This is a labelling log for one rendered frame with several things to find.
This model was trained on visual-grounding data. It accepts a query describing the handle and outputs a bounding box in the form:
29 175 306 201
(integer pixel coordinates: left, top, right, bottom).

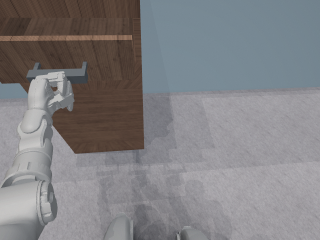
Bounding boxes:
26 61 88 84

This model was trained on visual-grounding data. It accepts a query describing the drawer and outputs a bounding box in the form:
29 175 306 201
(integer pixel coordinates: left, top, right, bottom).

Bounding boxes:
0 17 135 84

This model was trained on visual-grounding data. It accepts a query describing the left robot upper arm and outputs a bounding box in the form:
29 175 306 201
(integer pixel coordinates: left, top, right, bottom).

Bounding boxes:
0 180 58 240

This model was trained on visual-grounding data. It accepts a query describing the left robot forearm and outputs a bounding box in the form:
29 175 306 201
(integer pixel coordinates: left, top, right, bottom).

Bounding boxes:
0 109 53 188

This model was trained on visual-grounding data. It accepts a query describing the cabinet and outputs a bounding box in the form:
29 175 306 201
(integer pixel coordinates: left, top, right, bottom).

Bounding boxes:
0 0 145 154

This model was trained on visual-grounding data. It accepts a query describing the robot left thigh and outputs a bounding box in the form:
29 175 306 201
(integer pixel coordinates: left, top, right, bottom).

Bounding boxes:
103 216 134 240

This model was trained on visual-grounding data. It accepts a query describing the robot right thigh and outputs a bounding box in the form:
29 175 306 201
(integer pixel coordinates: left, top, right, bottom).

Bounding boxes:
175 228 208 240

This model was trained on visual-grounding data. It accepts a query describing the robot thigh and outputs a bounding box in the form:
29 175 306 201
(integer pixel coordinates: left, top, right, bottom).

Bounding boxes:
175 228 208 240
103 216 134 240

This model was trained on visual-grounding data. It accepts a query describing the left robot hand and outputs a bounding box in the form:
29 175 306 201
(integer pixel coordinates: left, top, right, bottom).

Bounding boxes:
27 71 75 117

